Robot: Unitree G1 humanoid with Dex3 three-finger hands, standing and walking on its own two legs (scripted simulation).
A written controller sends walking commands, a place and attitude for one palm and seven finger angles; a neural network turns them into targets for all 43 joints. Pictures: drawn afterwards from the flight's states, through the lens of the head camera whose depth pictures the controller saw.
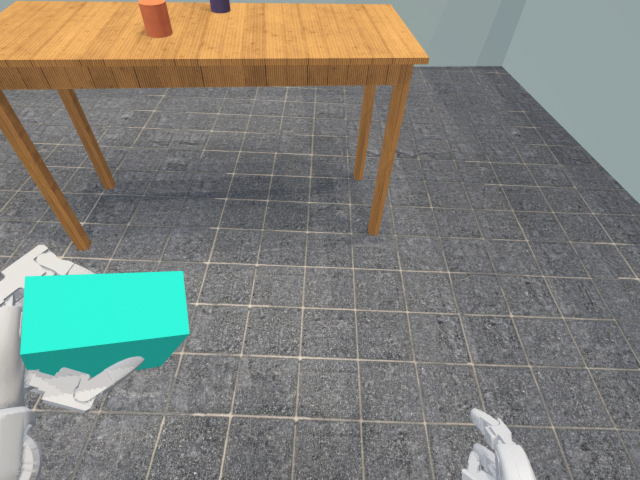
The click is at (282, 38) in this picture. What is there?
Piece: table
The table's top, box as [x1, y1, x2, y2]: [0, 1, 428, 66]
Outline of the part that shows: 0,12 0,66 395,64 427,63 428,56 390,4 230,3 230,10 228,12 214,13 210,10 209,3 166,2 173,32 171,35 162,38 152,38 146,34 137,2 16,1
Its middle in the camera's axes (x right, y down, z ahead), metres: -0.38 -0.68 +1.25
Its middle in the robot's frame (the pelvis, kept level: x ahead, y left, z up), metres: +1.38 +0.45 +0.01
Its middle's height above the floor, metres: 0.78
